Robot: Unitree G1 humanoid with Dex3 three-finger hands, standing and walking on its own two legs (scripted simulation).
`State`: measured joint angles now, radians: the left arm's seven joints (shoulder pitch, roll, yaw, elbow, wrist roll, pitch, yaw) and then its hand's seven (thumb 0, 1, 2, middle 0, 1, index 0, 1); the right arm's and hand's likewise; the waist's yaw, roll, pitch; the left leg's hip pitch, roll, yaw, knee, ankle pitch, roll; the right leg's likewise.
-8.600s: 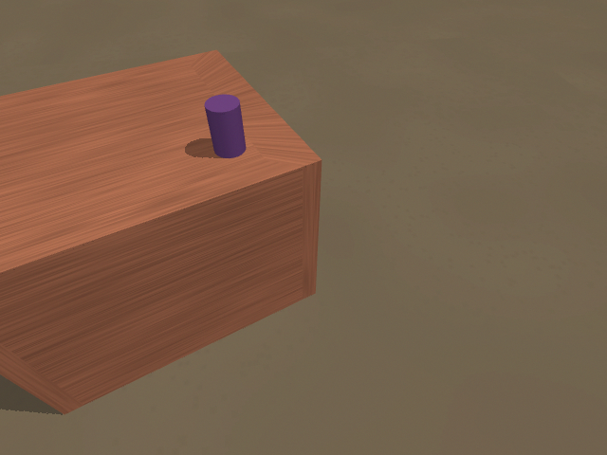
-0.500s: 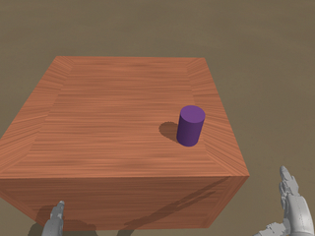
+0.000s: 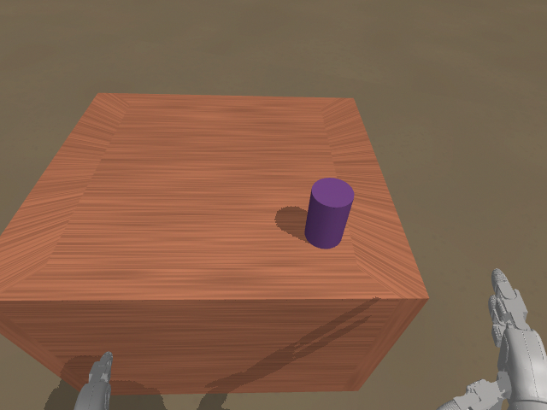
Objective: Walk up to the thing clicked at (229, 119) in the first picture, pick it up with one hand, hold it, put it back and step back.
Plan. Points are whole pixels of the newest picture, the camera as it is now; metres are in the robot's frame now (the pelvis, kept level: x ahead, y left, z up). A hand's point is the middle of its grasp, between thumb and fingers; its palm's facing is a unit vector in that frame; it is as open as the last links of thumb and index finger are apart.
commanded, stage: go down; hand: right
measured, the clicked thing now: (327, 214) +0.52 -0.13 -0.06
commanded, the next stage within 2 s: none
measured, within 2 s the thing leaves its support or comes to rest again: neither
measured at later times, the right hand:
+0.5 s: hand (455, 249) +0.33 -0.27 +0.07, palm faces +0.07 +1.00 -0.01, open 17.7 cm
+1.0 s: hand (456, 239) +0.35 -0.29 +0.06, palm faces +0.05 +1.00 +0.00, open 17.6 cm
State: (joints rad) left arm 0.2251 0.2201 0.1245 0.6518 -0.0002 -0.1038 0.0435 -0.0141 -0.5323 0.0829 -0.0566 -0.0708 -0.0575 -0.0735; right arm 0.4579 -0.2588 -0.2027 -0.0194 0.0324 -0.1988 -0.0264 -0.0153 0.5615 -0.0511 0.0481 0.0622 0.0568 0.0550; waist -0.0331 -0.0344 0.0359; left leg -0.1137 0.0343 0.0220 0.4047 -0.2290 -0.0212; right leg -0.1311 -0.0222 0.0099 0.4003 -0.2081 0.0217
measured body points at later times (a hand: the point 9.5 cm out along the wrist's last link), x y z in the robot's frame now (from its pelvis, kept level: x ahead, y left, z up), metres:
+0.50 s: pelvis -0.01 +0.00 -0.01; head +0.00 -0.01 +0.44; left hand +0.14 +0.26 -0.09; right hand +0.32 -0.33 +0.07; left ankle +0.00 +0.13 -0.74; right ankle +0.01 -0.13 -0.74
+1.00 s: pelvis +0.00 -0.01 -0.02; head +0.03 -0.03 +0.43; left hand +0.16 +0.26 -0.09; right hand +0.35 -0.35 +0.06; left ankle +0.00 +0.13 -0.74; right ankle +0.01 -0.13 -0.74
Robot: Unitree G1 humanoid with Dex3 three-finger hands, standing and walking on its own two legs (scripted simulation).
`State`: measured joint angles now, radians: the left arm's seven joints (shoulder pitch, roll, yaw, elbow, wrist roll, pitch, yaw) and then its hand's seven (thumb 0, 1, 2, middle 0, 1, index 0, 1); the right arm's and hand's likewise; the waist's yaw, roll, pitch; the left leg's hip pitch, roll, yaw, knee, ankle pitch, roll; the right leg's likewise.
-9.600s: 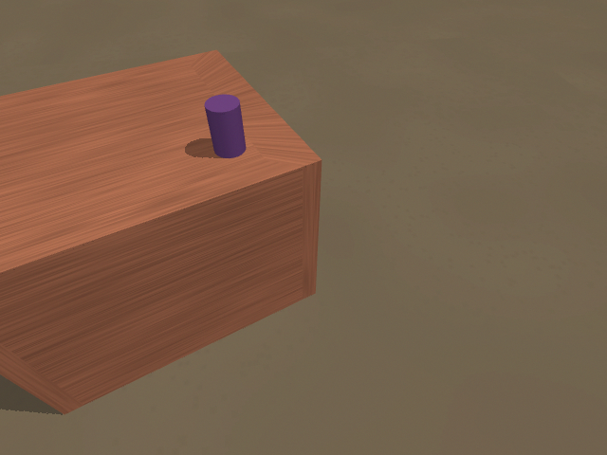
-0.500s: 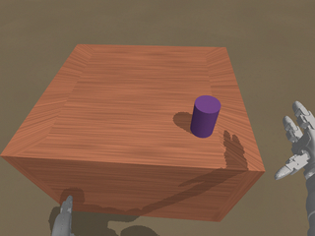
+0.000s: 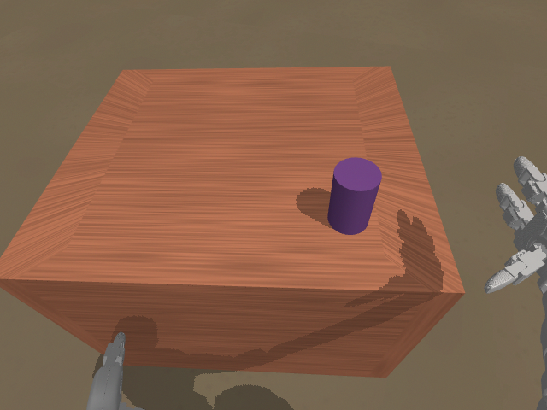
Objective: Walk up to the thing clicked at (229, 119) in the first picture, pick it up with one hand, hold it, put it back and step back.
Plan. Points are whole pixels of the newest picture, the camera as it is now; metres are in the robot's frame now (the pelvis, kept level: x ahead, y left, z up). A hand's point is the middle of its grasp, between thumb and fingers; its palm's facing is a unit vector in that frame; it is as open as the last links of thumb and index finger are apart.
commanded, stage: go down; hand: right
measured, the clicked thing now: (352, 197) +0.51 -0.12 -0.04
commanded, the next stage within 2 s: approach in 1.92 s
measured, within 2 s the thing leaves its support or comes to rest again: neither
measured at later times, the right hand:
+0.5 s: hand (497, 184) +0.43 -0.31 +0.09, palm faces +0.07 +1.00 +0.01, open 17.7 cm
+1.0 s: hand (495, 167) +0.46 -0.32 +0.09, palm faces +0.07 +1.00 +0.02, open 17.8 cm
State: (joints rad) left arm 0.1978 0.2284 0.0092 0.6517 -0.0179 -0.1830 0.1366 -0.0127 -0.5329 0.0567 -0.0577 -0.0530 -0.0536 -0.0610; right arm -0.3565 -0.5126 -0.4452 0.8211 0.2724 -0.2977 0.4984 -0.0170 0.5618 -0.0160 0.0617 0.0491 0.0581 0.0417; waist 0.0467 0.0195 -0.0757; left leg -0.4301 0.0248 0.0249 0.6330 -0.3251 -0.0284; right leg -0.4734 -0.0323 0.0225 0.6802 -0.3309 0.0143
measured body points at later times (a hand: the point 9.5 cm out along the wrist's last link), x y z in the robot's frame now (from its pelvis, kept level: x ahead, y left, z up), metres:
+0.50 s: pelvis -0.01 +0.00 -0.02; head +0.07 -0.03 +0.42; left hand +0.14 +0.27 -0.08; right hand +0.42 -0.36 +0.09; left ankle -0.01 +0.14 -0.72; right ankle +0.01 -0.13 -0.72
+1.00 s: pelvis -0.01 -0.01 -0.03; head +0.08 -0.05 +0.41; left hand +0.13 +0.25 -0.07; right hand +0.45 -0.37 +0.09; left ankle -0.01 +0.14 -0.72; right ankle +0.01 -0.13 -0.72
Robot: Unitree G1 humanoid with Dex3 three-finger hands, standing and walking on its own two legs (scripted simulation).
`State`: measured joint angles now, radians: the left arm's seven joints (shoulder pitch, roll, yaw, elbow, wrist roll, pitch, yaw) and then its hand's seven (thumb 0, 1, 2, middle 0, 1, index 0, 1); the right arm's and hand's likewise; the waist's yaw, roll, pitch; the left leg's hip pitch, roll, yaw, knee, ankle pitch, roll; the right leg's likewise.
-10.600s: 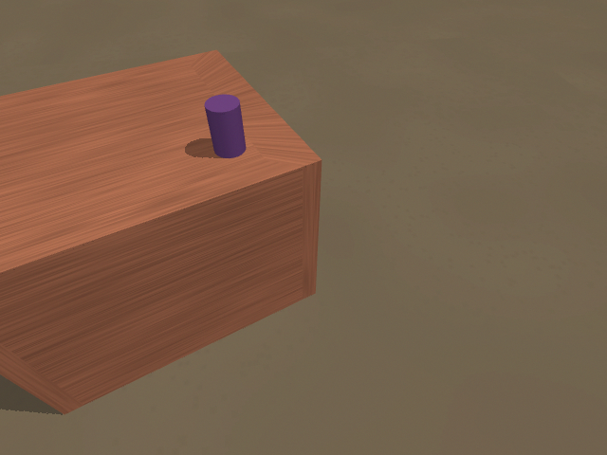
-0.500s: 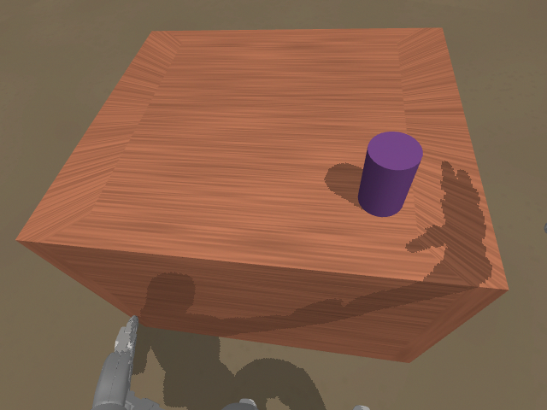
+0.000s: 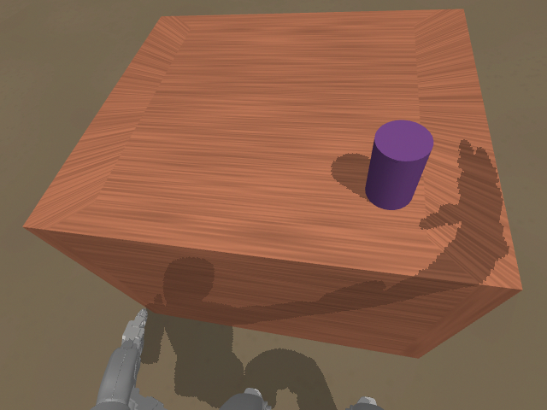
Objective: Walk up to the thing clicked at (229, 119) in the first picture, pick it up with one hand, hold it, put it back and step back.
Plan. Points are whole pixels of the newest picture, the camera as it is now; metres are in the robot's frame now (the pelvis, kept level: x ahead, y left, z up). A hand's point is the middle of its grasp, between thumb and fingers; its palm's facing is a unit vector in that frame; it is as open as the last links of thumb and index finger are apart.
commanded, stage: go down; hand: right
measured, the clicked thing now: (395, 167) +0.52 -0.13 -0.01
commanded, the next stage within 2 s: approach in 0.92 s
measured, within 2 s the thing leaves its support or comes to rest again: neither
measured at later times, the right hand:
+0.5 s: hand out of the picture +0.47 -0.33 +0.12, palm faces +0.12 +0.99 +0.02, open 17.8 cm
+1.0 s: hand out of the picture +0.48 -0.33 +0.12, palm faces +0.12 +0.99 +0.01, open 17.8 cm
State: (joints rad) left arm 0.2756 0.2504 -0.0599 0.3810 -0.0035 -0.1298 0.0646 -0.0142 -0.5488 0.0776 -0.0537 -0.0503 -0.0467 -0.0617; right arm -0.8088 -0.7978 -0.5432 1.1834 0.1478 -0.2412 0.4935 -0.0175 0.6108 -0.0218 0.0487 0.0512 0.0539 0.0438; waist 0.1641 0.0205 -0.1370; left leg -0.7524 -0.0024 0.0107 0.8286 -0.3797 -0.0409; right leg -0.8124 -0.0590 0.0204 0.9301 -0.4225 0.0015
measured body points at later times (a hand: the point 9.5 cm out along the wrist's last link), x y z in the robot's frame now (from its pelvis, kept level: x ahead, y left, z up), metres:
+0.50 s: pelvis +0.00 +0.00 -0.01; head +0.10 -0.04 +0.43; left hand +0.15 +0.26 -0.04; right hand +0.46 -0.38 +0.12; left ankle +0.01 +0.15 -0.69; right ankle +0.01 -0.11 -0.69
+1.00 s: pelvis -0.01 +0.01 -0.01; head +0.10 -0.04 +0.42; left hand +0.15 +0.26 -0.04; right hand +0.47 -0.38 +0.12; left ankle +0.01 +0.15 -0.69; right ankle +0.01 -0.11 -0.69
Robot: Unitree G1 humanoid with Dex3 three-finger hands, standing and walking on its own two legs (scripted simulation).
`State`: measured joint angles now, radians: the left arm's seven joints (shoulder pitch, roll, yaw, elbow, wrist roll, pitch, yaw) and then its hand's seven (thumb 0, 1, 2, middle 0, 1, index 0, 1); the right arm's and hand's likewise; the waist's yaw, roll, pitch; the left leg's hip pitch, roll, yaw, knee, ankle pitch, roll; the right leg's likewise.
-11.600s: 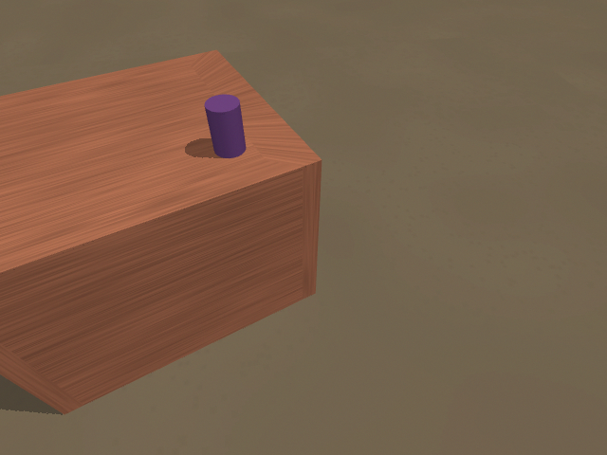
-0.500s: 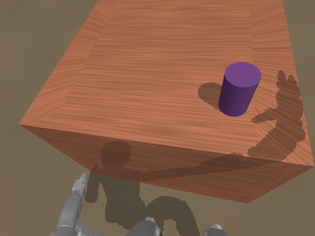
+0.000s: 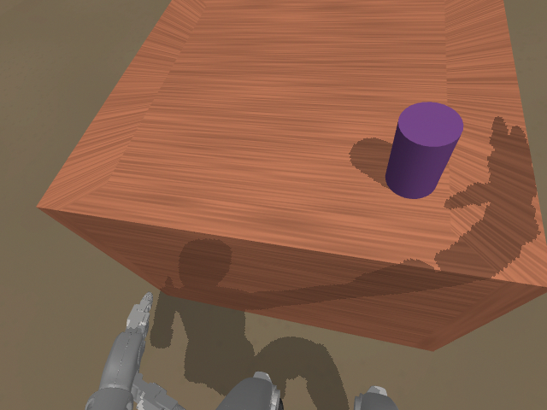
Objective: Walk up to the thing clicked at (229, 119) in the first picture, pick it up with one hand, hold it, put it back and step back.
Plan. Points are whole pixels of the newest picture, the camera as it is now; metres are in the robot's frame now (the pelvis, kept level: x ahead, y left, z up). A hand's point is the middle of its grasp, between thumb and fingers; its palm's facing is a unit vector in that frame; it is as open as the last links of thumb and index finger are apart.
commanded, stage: approach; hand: right
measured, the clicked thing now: (419, 153) +0.52 -0.13 +0.01
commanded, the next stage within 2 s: close in in 0.34 s
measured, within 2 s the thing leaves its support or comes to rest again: neither
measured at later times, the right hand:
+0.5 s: hand (492, 158) +0.51 -0.23 +0.02, palm faces +0.01 +1.00 +0.06, open 17.7 cm
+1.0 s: hand (442, 144) +0.53 -0.17 +0.02, palm faces +0.06 +1.00 +0.03, open 17.8 cm
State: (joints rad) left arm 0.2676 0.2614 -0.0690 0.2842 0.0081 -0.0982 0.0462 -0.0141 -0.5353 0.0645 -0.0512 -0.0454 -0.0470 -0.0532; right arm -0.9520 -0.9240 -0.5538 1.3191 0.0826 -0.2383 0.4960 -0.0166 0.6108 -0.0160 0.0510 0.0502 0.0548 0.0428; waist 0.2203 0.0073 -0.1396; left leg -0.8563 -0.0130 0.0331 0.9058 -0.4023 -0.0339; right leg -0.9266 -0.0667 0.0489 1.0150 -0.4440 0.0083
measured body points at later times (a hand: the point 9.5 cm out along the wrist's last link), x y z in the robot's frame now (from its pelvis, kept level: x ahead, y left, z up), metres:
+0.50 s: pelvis +0.00 +0.00 -0.02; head +0.13 -0.06 +0.40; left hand +0.16 +0.26 -0.02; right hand +0.50 -0.28 +0.02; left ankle +0.01 +0.15 -0.68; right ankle +0.01 -0.12 -0.68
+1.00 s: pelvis -0.01 +0.00 -0.04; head +0.13 -0.03 +0.39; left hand +0.15 +0.27 -0.02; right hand +0.52 -0.22 +0.02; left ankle +0.01 +0.15 -0.68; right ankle +0.01 -0.12 -0.68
